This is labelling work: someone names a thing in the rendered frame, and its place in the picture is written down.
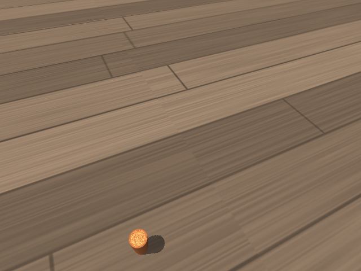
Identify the cup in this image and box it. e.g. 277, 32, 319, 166
129, 229, 148, 255

